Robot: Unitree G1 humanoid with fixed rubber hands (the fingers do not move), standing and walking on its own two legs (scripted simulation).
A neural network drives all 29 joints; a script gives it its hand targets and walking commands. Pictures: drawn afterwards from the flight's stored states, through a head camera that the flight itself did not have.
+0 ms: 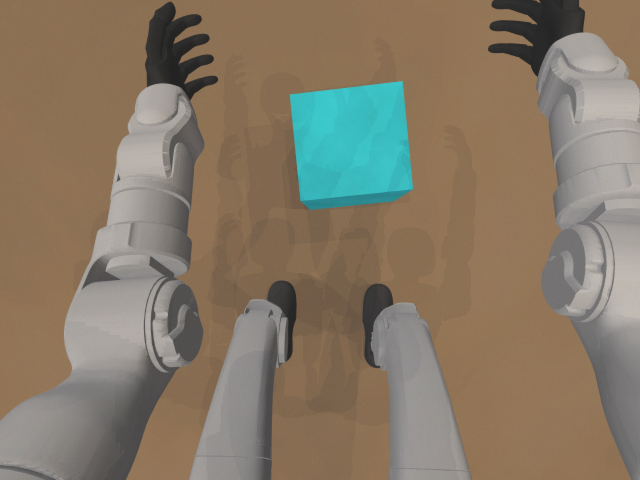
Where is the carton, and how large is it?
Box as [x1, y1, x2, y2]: [290, 81, 412, 209]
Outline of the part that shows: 402,81 290,94 300,200 310,209 391,201 412,189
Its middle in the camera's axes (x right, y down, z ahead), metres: +0.06 -0.19 +0.84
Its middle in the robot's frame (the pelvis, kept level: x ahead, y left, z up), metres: +0.53 -0.02 -0.52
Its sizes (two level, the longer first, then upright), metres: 0.210 0.200 0.250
